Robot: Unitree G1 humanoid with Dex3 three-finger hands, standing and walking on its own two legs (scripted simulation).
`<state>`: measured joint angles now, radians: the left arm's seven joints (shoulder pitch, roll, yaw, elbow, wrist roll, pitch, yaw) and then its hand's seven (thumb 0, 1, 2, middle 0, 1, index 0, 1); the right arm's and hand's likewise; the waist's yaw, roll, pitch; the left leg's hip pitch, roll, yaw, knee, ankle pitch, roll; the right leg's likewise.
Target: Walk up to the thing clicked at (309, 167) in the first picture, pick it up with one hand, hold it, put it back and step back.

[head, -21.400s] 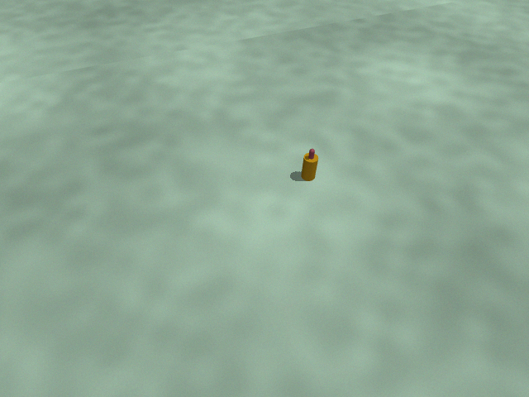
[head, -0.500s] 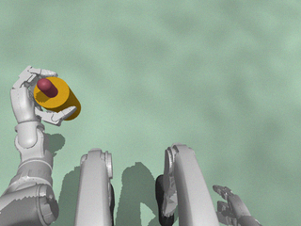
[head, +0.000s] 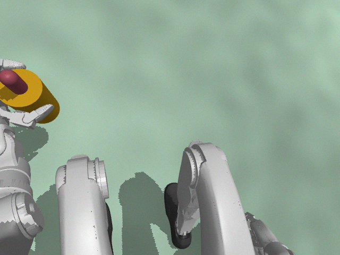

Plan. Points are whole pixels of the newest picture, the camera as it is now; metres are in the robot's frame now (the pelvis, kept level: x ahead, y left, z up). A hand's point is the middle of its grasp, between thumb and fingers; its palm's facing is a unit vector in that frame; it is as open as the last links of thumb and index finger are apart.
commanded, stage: crouch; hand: left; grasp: from the side
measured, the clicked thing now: (28, 95) +0.46 +0.25 -0.07
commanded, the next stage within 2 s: lower in 0.50 s
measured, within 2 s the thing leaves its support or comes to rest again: neither
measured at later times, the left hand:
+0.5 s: hand (31, 100) +0.47 +0.27 -0.12, palm faces +0.26 -0.96 -0.01, open 10.7 cm
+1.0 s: hand (41, 107) +0.47 +0.26 -0.17, palm faces +0.28 -0.96 +0.01, open 10.7 cm
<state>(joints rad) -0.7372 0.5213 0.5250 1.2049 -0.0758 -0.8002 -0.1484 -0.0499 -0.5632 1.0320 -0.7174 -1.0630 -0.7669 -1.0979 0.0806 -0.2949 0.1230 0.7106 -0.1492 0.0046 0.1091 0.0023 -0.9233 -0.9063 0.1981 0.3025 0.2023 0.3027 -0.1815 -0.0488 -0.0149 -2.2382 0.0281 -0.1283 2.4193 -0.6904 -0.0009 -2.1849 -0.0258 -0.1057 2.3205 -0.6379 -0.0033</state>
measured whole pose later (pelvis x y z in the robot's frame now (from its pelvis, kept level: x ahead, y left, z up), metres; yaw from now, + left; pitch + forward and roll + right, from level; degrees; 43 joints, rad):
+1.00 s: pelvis +0.00 +0.01 -0.04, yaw -6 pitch +20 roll -13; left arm -0.72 0.73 0.58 1.35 -0.09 -0.95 -0.11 -0.05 -0.56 1.03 -0.73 -1.05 -0.77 -1.08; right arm -0.06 -0.36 0.35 0.62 -0.27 0.03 0.14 0.00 -0.93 -0.90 0.20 0.30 0.20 0.30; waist -0.26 -0.17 0.20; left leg -2.27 0.03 -0.25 2.60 -0.72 0.00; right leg -2.16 0.00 -0.20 2.40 -0.62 0.02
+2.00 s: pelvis -0.01 +0.02 -0.04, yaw -9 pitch +14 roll -18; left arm -0.71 0.87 0.56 1.47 -0.08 -1.07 -0.01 -0.04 -0.56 1.03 -0.72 -1.06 -0.77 -1.09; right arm -0.17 -0.38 0.51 0.56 -0.35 0.04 0.13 0.00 -0.91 -0.90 0.20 0.30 0.20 0.30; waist -0.28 -0.26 0.32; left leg -2.22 0.03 -0.35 2.65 -0.73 0.01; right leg -2.09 0.04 -0.27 2.38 -0.59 0.06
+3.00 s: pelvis -0.01 +0.02 -0.04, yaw -9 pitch +15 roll -17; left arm -0.68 0.90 0.62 1.25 -0.11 -0.95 -0.13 -0.02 -0.61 0.09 -0.12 -0.09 -0.12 -0.08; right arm -0.09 -0.38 0.45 0.55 -0.31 0.06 0.11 0.00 -0.91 -0.90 0.20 0.30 0.21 0.30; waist -0.23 -0.24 0.26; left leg -2.22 0.03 -0.34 2.63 -0.72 0.01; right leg -2.08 0.04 -0.26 2.36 -0.59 0.05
